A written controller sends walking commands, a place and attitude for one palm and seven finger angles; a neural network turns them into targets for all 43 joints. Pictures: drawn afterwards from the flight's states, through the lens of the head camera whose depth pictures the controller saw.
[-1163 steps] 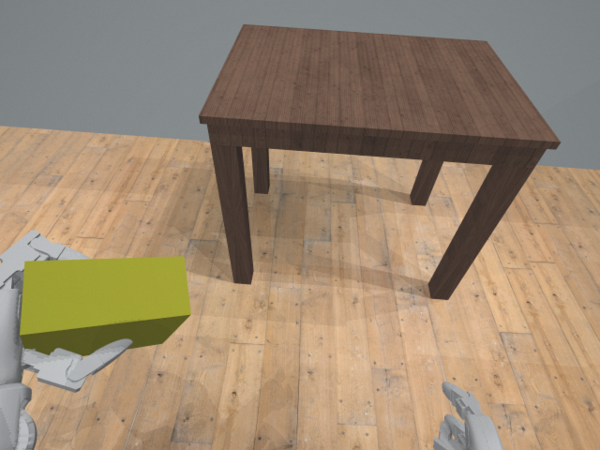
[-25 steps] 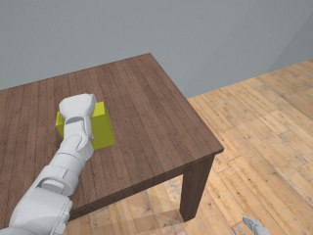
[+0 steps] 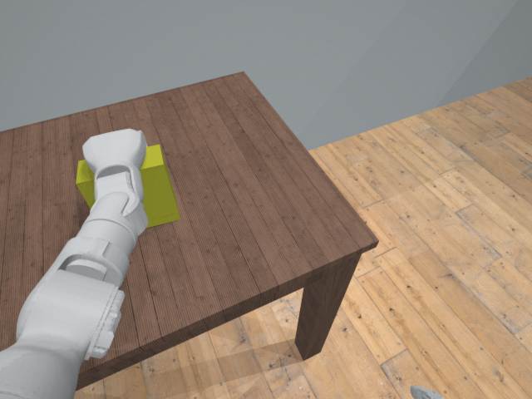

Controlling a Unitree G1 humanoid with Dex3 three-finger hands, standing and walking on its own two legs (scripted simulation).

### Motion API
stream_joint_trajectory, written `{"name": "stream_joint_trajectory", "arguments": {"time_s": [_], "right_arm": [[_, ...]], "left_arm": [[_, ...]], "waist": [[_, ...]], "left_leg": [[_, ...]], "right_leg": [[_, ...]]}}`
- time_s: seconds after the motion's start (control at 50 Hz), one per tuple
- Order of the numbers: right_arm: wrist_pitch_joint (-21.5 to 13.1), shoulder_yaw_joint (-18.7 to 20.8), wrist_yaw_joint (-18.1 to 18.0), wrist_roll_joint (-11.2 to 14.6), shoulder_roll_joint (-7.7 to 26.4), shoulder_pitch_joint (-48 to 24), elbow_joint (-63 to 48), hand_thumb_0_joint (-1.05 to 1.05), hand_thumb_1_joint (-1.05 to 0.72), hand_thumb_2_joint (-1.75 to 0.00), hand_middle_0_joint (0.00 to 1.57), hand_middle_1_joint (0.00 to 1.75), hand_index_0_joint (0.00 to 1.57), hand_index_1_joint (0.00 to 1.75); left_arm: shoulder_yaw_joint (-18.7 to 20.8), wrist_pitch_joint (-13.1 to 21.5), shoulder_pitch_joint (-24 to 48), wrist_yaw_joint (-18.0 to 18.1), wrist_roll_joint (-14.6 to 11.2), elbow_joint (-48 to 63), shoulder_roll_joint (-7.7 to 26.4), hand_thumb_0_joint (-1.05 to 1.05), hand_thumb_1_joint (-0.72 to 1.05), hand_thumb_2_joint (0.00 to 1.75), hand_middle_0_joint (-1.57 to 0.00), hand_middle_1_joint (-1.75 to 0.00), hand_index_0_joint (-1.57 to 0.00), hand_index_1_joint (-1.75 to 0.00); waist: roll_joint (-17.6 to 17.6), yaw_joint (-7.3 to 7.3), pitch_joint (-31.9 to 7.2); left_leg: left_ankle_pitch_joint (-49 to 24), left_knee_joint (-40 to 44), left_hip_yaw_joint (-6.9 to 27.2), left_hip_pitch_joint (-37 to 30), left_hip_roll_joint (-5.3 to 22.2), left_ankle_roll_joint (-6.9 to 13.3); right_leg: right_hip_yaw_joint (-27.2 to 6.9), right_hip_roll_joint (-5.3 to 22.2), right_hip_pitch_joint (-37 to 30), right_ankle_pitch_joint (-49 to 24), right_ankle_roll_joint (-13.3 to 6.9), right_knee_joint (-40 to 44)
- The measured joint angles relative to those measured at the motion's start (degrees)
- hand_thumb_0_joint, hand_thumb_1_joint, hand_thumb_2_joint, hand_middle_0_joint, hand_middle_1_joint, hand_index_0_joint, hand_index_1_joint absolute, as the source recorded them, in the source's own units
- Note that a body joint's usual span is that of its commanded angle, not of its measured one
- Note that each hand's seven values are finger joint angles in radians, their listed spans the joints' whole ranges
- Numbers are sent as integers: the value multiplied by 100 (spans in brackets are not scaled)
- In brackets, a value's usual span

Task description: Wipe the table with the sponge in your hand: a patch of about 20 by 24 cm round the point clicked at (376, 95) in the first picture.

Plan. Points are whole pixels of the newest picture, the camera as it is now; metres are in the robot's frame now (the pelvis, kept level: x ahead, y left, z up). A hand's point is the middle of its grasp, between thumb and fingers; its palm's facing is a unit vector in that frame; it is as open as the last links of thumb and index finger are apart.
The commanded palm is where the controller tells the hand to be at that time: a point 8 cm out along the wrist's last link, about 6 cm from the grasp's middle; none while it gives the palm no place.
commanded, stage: wipe back along the third lane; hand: left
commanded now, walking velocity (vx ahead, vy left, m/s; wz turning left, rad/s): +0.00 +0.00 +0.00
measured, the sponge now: (136, 201) +0.44 +0.25 +0.03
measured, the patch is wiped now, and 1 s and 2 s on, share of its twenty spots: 1.00 1.00 1.00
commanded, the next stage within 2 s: slide back across to the middle lane in 1.62 s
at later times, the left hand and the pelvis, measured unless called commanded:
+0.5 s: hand (128, 187) +0.42 +0.24 +0.09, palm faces +0.02 -0.03 -1.00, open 10.3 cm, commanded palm +0.38 +0.22 +0.12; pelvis +0.02 +0.01 +0.00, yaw -1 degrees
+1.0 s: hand (134, 211) +0.37 +0.21 +0.09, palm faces +0.06 -0.05 -1.00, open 10.3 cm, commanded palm +0.33 +0.20 +0.12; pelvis +0.03 +0.01 +0.00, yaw +1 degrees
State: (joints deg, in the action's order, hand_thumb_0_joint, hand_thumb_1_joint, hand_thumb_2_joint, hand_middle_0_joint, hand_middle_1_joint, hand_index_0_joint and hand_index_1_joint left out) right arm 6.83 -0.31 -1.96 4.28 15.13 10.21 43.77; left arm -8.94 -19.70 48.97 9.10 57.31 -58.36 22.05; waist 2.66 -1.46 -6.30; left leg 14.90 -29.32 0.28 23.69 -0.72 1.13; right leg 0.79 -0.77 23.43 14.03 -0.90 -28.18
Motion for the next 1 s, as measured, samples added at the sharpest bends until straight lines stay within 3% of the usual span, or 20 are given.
{"name": "stream_joint_trajectory", "arguments": {"time_s": [0.08,0.22,0.38,0.68,1.0], "right_arm": [[-14,79,27,-28,33,197,58,0,-91,-90,20,29,20,30],[66,160,90,4,87,422,160,1,-91,-90,20,29,20,30],[160,132,138,75,70,100,110,1,-91,-90,20,29,20,30],[352,-72,147,129,14,-978,-556,1,-91,-90,20,29,20,30],[476,-145,408,113,-60,-887,-567,1,-91,-90,20,29,20,30]], "left_arm": [[54,62,47,22,25,-89,100,1,-52,103,-71,-132,-73,-131],[72,62,-467,221,-154,386,97,1,-52,103,-71,-132,-72,-131],[-230,-382,-1023,250,-273,1239,-148,1,-51,103,-70,-132,-72,-132],[-792,-1127,-1895,-218,-213,2857,-477,1,-51,103,-69,-133,-71,-133],[-1151,-1486,-2753,-256,-80,4135,-578,0,-50,103,-68,-134,-70,-133]], "waist": [[25,-31,-29],[101,33,-69],[140,194,-86],[97,520,-48],[205,628,-19]], "left_leg": [[11,-8,-34,80,28,0],[51,78,-93,-90,60,11],[84,187,-82,-384,26,32],[147,287,27,-833,-78,59],[245,126,19,-917,-99,65]], "right_leg": [[-35,-28,80,-24,-3,27],[-97,-61,-88,-32,8,157],[-89,-29,-385,17,24,254],[16,74,-849,167,54,283],[10,94,-915,282,56,86]]}}
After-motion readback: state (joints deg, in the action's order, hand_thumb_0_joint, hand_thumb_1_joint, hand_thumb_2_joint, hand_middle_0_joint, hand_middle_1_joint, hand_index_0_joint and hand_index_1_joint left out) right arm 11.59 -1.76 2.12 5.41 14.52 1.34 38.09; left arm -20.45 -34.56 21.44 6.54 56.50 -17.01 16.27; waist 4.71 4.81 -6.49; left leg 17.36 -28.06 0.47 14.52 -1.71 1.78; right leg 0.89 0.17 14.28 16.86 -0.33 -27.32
